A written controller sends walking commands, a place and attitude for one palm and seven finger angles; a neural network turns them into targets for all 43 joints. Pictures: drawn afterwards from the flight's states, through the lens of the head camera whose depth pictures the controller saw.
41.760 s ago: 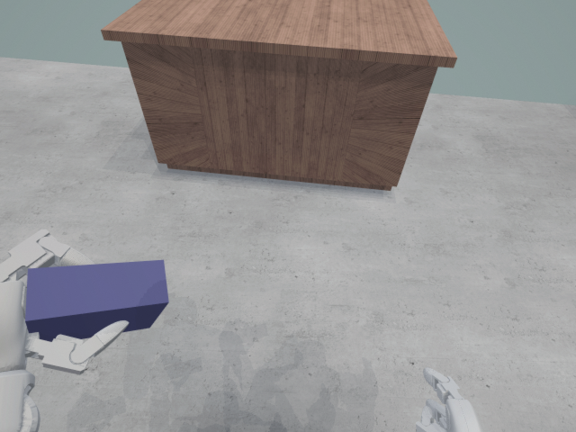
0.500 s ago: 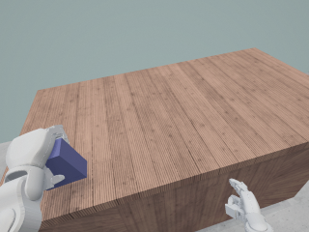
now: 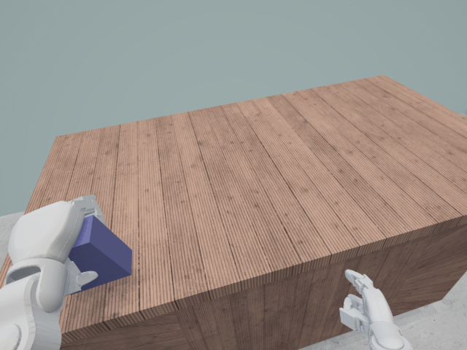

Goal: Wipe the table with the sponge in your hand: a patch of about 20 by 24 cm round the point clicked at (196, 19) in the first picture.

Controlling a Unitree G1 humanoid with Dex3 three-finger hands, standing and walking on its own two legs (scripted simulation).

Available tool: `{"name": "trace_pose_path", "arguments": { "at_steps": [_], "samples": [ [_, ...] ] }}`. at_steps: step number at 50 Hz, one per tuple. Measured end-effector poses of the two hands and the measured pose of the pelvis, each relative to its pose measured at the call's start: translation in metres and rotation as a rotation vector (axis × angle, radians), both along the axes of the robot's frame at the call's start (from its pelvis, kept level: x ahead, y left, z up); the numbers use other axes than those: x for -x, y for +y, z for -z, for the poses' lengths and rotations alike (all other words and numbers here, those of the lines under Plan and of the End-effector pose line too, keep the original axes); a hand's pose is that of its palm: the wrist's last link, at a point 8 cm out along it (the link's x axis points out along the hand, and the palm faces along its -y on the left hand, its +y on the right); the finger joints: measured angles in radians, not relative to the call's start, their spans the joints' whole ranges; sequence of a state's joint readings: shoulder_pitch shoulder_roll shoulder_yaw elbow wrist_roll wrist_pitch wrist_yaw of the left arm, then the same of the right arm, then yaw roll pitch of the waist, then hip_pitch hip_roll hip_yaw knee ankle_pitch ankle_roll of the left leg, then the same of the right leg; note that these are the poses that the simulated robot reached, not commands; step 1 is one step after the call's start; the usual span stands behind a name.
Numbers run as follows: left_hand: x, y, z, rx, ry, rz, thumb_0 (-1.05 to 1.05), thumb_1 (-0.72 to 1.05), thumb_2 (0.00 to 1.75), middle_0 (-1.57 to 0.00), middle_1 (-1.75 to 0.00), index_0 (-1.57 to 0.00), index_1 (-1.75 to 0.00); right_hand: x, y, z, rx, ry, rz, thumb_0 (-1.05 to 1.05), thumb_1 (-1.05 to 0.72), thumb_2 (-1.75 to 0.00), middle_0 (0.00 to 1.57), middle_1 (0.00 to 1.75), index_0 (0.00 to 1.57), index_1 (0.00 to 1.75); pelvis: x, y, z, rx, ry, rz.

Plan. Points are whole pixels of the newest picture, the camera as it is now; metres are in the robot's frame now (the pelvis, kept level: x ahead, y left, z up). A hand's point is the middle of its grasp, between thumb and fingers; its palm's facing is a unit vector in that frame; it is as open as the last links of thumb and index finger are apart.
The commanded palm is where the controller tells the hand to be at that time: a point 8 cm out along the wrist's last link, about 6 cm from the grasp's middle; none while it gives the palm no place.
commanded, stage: bring the sponge back beside the body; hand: left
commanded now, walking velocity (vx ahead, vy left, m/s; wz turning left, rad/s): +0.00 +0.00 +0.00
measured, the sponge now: (88, 262) +0.19 +0.28 +0.10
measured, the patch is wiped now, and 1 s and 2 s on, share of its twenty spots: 1.00 1.00 1.00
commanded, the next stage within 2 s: step back with the hand held close in 0.08 s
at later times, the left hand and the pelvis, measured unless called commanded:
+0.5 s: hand (85, 219) +0.20 +0.25 +0.19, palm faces +0.35 -0.85 -0.40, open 9.3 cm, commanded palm +0.15 +0.30 +0.20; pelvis +0.00 +0.02 -0.01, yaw +1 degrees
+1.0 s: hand (56, 235) +0.17 +0.28 +0.19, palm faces +0.44 -0.81 -0.39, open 9.3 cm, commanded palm +0.12 +0.31 +0.20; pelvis -0.03 +0.03 -0.02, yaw +1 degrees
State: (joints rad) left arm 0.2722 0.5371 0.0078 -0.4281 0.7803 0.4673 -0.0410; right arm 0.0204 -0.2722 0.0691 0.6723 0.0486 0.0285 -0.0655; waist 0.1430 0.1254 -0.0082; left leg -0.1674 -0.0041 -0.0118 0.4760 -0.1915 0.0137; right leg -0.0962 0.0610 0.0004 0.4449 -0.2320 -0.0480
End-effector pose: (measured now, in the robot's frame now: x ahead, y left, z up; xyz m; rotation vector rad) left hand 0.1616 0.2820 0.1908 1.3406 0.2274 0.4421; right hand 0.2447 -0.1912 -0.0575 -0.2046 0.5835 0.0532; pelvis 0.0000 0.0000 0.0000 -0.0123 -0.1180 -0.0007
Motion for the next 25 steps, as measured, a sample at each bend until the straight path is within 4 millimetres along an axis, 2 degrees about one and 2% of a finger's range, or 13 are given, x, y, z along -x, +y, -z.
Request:
{"name": "trace_pose_path", "arguments": {
  "at_steps": [11, 14, 16, 19, 22, 25],
  "samples": [
    [0.002, 0.005, 0.0, -0.008, -0.007, -0.005, -0.01, -0.48, 1.1, -0.8, -1.41, -0.83, -1.4, 0.001, 0.002, -0.001, 0.003, -0.002, 0.005, 0.01, -0.9, -0.9, 0.2, 0.3, 0.19, 0.3, 0.001, 0.004, 0.0, 0.001, 0.0, -0.002],
    [-0.004, 0.011, 0.004, 0.47, -0.198, 0.134, -0.01, -0.48, 1.1, -0.8, -1.41, -0.83, -1.4, 0.007, 0.005, -0.008, 0.016, -0.037, -0.007, 0.01, -0.9, -0.9, 0.2, 0.3, 0.19, 0.3, 0.004, 0.004, 0.001, 0.013, 0.033, -0.018],
    [-0.008, 0.008, 0.004, 0.639, -0.324, 0.234, -0.01, -0.48, 1.1, -0.8, -1.41, -0.83, -1.4, 0.018, 0.005, -0.01, 0.035, -0.043, -0.007, 0.01, -0.91, -0.9, 0.2, 0.3, 0.19, 0.3, 0.004, 0.003, 0.004, 0.022, 0.062, -0.021],
    [-0.008, 0.0, 0.0, 0.756, -0.467, 0.37, -0.02, -0.48, 1.1, -0.8, -1.41, -0.83, -1.4, 0.041, -0.002, -0.005, 0.077, -0.004, 0.029, 0.01, -0.9, -0.9, 0.21, 0.3, 0.2, 0.3, 0.003, 0.006, 0.008, 0.028, 0.084, -0.016],
    [-0.006, 0.0, -0.008, 0.773, -0.545, 0.45, -0.02, -0.48, 1.1, -0.8, -1.41, -0.83, -1.4, 0.069, -0.013, 0.007, 0.114, 0.069, 0.089, 0.01, -0.9, -0.9, 0.21, 0.3, 0.2, 0.3, 0.002, 0.012, 0.01, 0.028, 0.108, -0.016],
    [-0.004, 0.01, -0.015, 0.73, -0.571, 0.468, -0.02, -0.48, 1.1, -0.8, -1.41, -0.83, -1.4, 0.095, -0.022, 0.019, 0.137, 0.147, 0.145, 0.01, -0.9, -0.9, 0.21, 0.3, 0.21, 0.3, 0.002, 0.019, 0.011, 0.029, 0.126, -0.015]
  ]
}}
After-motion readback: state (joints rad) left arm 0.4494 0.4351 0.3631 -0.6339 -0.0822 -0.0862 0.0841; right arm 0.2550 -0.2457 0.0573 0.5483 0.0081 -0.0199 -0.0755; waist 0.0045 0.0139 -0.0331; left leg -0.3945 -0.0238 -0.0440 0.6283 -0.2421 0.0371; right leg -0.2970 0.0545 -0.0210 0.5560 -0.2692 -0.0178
